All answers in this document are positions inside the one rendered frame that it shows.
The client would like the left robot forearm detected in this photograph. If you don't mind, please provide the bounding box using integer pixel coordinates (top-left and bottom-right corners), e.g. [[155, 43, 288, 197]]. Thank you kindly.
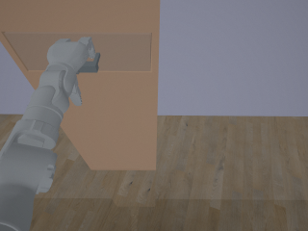
[[0, 62, 77, 165]]

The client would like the cabinet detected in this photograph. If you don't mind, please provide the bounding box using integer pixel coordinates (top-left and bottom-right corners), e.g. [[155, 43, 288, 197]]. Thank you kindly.
[[0, 0, 161, 170]]

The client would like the drawer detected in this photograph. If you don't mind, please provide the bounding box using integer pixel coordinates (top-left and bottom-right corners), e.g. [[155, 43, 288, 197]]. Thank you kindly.
[[4, 32, 152, 71]]

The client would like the left robot hand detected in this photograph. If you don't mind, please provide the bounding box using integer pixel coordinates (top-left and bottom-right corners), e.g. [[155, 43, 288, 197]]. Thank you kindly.
[[46, 37, 96, 106]]

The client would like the handle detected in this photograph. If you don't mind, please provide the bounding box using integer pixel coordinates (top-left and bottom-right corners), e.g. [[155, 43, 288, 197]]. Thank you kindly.
[[78, 52, 101, 73]]

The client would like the left robot upper arm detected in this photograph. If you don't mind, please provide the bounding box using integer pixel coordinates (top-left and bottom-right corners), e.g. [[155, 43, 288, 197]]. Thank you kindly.
[[0, 142, 58, 231]]

